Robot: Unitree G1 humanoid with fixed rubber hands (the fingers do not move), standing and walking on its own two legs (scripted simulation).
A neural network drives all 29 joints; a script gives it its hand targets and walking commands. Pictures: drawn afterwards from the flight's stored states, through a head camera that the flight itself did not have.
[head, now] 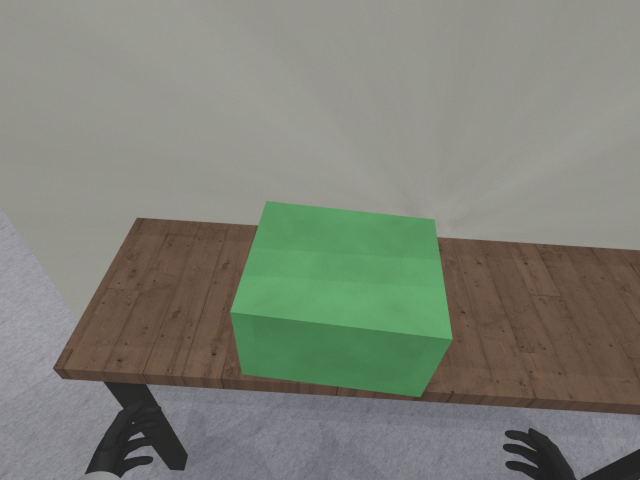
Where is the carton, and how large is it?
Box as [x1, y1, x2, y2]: [230, 201, 452, 396]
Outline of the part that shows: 266,201 230,311 242,373 420,396 452,339 434,220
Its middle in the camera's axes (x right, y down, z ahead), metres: +0.04 +0.09 +0.64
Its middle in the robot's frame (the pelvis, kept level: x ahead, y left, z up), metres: +0.43 +0.01 -0.04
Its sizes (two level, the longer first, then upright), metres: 0.284 0.228 0.172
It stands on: a table, 0.66 m high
